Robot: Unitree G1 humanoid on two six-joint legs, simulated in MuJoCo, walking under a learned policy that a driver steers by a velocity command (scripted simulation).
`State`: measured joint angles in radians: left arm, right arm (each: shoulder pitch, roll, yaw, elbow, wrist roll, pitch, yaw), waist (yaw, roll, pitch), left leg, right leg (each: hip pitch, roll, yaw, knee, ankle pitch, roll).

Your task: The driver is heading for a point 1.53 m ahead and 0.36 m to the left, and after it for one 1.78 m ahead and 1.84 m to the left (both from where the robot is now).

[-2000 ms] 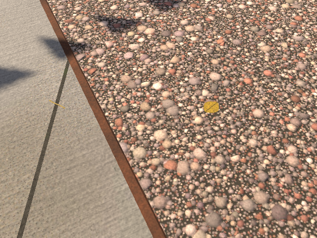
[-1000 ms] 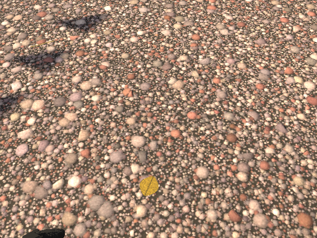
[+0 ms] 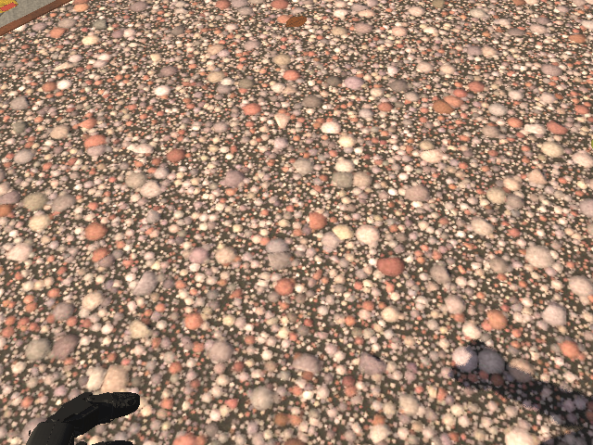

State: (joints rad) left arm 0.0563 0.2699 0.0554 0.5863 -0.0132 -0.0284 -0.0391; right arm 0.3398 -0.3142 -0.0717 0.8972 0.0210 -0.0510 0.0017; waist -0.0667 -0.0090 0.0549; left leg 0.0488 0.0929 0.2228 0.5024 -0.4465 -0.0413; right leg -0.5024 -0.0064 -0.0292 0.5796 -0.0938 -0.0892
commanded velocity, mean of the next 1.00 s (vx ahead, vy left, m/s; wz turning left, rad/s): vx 0.41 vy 0.00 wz -0.07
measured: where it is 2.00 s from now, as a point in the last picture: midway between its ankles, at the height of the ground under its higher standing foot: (291, 377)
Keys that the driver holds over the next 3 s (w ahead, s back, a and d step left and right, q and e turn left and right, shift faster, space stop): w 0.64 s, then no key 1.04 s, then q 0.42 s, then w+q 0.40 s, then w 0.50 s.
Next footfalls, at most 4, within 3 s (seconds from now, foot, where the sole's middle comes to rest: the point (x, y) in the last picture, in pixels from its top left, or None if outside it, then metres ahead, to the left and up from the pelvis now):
0.52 left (243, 431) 0.48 0.13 -0.75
0.96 right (340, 339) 0.67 -0.10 -0.75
1.22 left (234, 378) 0.59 0.15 -0.75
2.24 left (234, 390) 0.57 0.15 -0.75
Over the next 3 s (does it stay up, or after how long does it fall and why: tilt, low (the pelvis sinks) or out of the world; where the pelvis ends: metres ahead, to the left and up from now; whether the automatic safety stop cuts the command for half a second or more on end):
stays up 0.92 0.17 0.03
